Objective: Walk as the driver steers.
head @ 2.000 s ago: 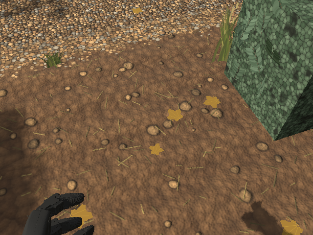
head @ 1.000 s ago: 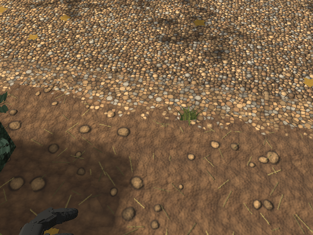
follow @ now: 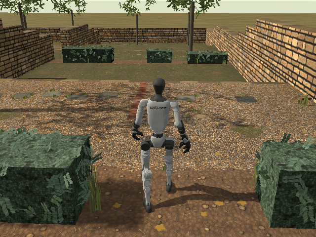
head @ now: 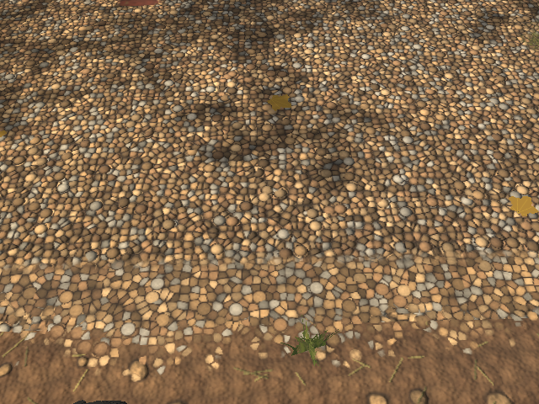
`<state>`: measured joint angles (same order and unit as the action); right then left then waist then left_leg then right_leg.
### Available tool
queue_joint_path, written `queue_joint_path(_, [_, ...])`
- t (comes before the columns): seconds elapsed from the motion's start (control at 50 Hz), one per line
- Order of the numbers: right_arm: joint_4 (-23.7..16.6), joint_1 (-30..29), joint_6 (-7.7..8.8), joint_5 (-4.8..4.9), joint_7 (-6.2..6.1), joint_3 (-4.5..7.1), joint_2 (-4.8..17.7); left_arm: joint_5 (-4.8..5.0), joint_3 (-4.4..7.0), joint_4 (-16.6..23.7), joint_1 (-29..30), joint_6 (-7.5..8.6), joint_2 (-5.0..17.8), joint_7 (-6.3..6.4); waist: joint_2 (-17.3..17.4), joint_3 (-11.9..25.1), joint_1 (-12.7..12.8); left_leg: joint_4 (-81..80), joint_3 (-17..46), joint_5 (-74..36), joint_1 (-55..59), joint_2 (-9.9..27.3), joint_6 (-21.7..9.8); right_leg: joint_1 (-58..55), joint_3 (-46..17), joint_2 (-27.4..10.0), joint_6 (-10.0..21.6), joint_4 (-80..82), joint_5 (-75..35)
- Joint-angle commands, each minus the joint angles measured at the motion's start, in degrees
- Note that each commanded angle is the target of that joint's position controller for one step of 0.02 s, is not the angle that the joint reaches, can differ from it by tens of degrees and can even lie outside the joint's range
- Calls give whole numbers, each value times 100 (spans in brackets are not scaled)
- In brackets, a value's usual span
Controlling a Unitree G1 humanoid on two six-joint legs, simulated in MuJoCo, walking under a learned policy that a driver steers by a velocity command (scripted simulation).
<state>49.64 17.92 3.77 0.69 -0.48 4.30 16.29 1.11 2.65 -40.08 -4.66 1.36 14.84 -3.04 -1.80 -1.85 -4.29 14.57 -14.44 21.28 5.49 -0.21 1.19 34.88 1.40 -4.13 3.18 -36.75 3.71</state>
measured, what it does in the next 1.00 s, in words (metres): walks ahead, turning right: right foot, then left foot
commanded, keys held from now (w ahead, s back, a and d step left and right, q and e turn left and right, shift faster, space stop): w+e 0.90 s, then w+q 0.10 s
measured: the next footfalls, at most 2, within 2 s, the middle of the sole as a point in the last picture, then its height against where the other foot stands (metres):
right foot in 0.06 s outside the picture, level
left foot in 0.54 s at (253, 384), level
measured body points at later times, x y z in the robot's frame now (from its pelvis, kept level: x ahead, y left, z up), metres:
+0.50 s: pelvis +0.29 -0.03 +0.00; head +0.32 -0.05 +0.45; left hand +0.41 +0.25 -0.10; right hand +0.46 -0.32 -0.07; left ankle +0.48 +0.06 -0.71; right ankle +0.16 -0.10 -0.73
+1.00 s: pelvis +0.53 -0.12 +0.00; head +0.56 -0.15 +0.45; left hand +0.86 -0.07 -0.07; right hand +0.37 -0.37 -0.13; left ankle +0.48 +0.06 -0.73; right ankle +0.59 -0.32 -0.70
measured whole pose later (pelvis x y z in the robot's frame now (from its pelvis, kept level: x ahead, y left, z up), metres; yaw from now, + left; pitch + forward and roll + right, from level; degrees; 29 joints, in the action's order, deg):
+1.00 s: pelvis +0.53 -0.12 +0.00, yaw -34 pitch +2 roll +2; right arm 50.6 19.4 3.9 1.5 0.6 3.9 17.6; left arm 1.1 3.0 -33.6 -4.0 1.0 15.3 -2.4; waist -1.6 -2.5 -6.1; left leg 14.4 -11.8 20.4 4.8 1.1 2.0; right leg 34.5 -0.2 -4.0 2.6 -36.5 5.9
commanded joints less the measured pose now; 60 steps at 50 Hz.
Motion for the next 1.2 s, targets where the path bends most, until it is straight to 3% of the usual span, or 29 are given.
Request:
queue_joint_path(0.02, [-296, -198, -80, 75, -86, 299, 1231, 1, 277, 468, -220, 37, 723, -38, 719, 277, 562, 1200, 284, -6151, 102, 1623, -718, -755, 511, 521, 356, 68, 804])
queue_joint_path(0.04, [-325, -303, -118, 93, -110, 279, 1214, 18, 442, 249, -1103, 27, 983, 9, 616, 722, 1063, 2350, 124, -6182, -312, 1412, -546, -2000, 552, 773, 560, 467, 485])
queue_joint_path(0.06, [-425, -232, -79, -19, -132, 187, 1007, 24, 647, 25, -2062, -30, 1480, 129, 49, 1262, 1434, 4087, 117, -4473, -1735, 1157, -280, -3816, -522, 216, 893, 609, 318])
queue_joint_path(0.08, [-741, 323, 90, -210, -18, -88, 153, 80, 705, 69, -1842, 18, 2055, 158, -1402, 1743, 680, 6030, 683, 1017, -4395, -69, 69, -5688, -3777, -1214, 2000, 1135, 1201])
queue_joint_path(0.1, [-773, -289, 323, -1, 76, -30, 607, 29, 557, 231, -2031, 89, 1549, 140, -704, 2315, 1144, 6583, 1933, 1244, -5032, -90, -37, -5946, -4788, -1485, 2102, 1899, 1801])
queue_joint_path(0.12, [-953, -836, 436, 197, 120, 36, 848, -19, 469, 201, -1809, 160, 1261, 132, -450, 1482, 1191, 6446, 1950, 676, -5434, 177, -176, -5379, -3943, -1328, 1797, 2012, 1372])
queue_joint_path(0.14, [-962, -902, 490, 130, 86, 6, 769, 0, 423, 238, -1460, 196, 1119, 140, 17, 1020, 922, 5930, 1939, 177, -5202, 426, -230, -4534, -3273, -1084, 1586, 1999, 825])
queue_joint_path(0.18, [-881, -785, 422, -81, 41, 74, 827, -82, 314, 412, -884, 207, 818, 179, 40, 589, 483, 5204, 1955, -253, -4412, 687, -135, -3229, -2472, -734, 1416, 2183, -302])
queue_joint_path(0.24, [-920, -736, 241, -150, 37, 54, 637, -52, 340, 433, -881, 240, 927, 248, 40, 433, 323, 4492, 1814, -548, -4105, 646, 113, -2501, -2032, -544, 1439, 2396, -1010])
queue_joint_path(0.36, [-1260, -1964, 240, -104, 103, -92, 333, 13, 406, 237, -1383, 171, 1119, 394, -238, 172, 764, 2064, 1686, -2587, -3555, 159, 284, -1974, -1547, -45, 956, 2305, -326])
queue_joint_path(0.46, [-1401, -2195, 344, -22, 202, 8, 636, 49, 412, 96, -1667, 98, 1060, 432, -401, 162, 777, 1342, 1954, -2215, -3309, 40, 75, -2672, -2341, -364, 804, 1674, 153])
queue_joint_path(0.52, [-1166, -1181, 425, -68, 158, 169, 887, 9, 356, 180, -1473, 58, 864, 430, -521, 604, 223, 1003, 1844, -1848, -1830, 99, -296, -2599, -2363, -65, 513, 651, -425])
queue_joint_path(0.54, [-1088, -337, 439, -166, 110, 254, 1176, -67, 230, 296, -1454, 75, 544, 405, -33, 1383, -142, 1152, 2638, -1584, -365, 975, -652, -1944, -1939, 273, 303, -843, 172])
queue_joint_path(0.56, [-897, 216, 355, -217, 117, 365, 1599, 91, 126, 446, -2262, 121, 211, 403, 1872, 2151, 164, 697, 5223, -285, 1544, 2255, -1590, 107, -1184, 1066, -106, -2713, 2746])
queue_joint_path(0.58, [-941, 142, 325, -64, 152, 263, 1118, 141, 196, 318, -2291, 131, 757, 423, 1629, 1879, 86, 344, 5978, 1030, 1442, 2429, -1587, 885, -1279, 630, -185, -3574, 2939])
queue_joint_path(0.6, [-1014, -110, 289, -48, 124, 164, 759, 113, 296, 357, -1692, 104, 1103, 420, 1066, 1129, -65, 242, 5116, 974, 763, 2188, -1335, 1098, -1197, 425, -229, -3817, 2406])
queue_joint_path(0.62, [-1042, -386, 245, -102, 108, 113, 658, 49, 309, 425, -1353, 76, 1095, 430, 674, 708, 8, 184, 4351, 242, 77, 1959, -1175, 947, -992, 230, -265, -3761, 1997])
queue_joint_path(0.66, [-958, -608, 228, -170, 83, 39, 477, 6, 324, 538, -1146, 62, 915, 374, 712, 262, 229, -86, 3384, -787, -856, 1595, -1090, 593, -944, -74, -259, -3360, 1553])
queue_joint_path(0.72, [-805, -606, 284, -99, 89, 66, 517, 79, 274, 606, -1122, -36, 618, 327, 821, 133, 318, -439, 2604, -1392, -1186, 1494, -1181, 483, -757, -232, -305, -2926, 1383])
queue_joint_path(0.86, [-533, -491, 211, -70, 58, 149, 896, 25, 176, 859, -261, 6, 429, 172, 534, -50, 101, -575, 1189, -2495, -911, 1392, -1075, 495, -415, -220, -332, -1051, -302])
queue_joint_path(0.92, [-345, -123, 136, 2, 60, 162, 1018, 21, 112, 1047, 288, 39, 309, 71, 451, -212, -111, -537, 947, -2575, -693, 1477, -1026, 276, -175, -97, -212, -345, -350])
queue_joint_path(0.98, [-107, 114, 32, 138, 112, 181, 1194, 5, 129, 1199, 491, 70, 390, 35, 515, -352, 34, -309, 1043, -3440, -293, 1710, -1067, -2, -21, 144, 33, 175, 443])
queue_joint_path(1.04, [24, -3, -38, 210, 79, 122, 1237, -91, 432, 727, -1129, 106, 970, 104, 620, 648, 1105, 1756, 769, -5491, -704, 1377, -765, -2661, 320, 574, 427, 889, 84])
queue_joint_path(1.06, [-98, 6, 8, 44, 84, -32, 894, -142, 574, 506, -2154, 71, 1424, 213, 122, 1478, 1494, 3494, 762, -3629, -2117, 1065, -525, -4623, -790, -412, 733, 555, -306])
queue_joint_path(1.08, [-230, 673, 111, -24, 153, -250, 201, -176, 583, 524, -2123, 85, 1852, 252, -1294, 2376, 922, 5454, 1214, 1115, -4016, 31, -192, -5984, -3592, -1984, 1606, 1152, 562])
queue_joint_path(1.1, [-130, 171, 187, 161, 169, -68, 890, -181, 454, 596, -2117, 135, 1308, 232, -576, 2424, 1290, 6063, 2120, 1270, -4377, 128, -222, -5630, -3852, -1972, 1474, 1608, 845])
queue_joint_path(1.12, [-357, -287, 207, 288, 178, 4, 1020, -159, 371, 502, -1809, 178, 1119, 228, -571, 1440, 1179, 6093, 2007, 832, -4814, 363, -251, -4943, -2832, -1771, 1225, 1723, 524])
queue_joint_path(1.16, [-341, -452, 159, 128, 126, 8, 847, -125, 276, 416, -1182, 259, 759, 200, -352, 659, 759, 5512, 1894, -28, -4526, 755, -193, -3637, -1689, -1299, 955, 2068, -32])
queue_joint_path(1.2, [-198, -63, -15, 142, 105, 6, 641, -180, 253, 367, -888, 386, 584, 202, -457, 500, 446, 5387, 1947, -501, -3922, 897, -110, -2915, -1167, -1186, 950, 2564, -109])
Over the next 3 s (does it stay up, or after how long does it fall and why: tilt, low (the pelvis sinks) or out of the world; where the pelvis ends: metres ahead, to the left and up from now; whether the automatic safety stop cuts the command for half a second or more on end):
stays up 1.48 -0.30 0.01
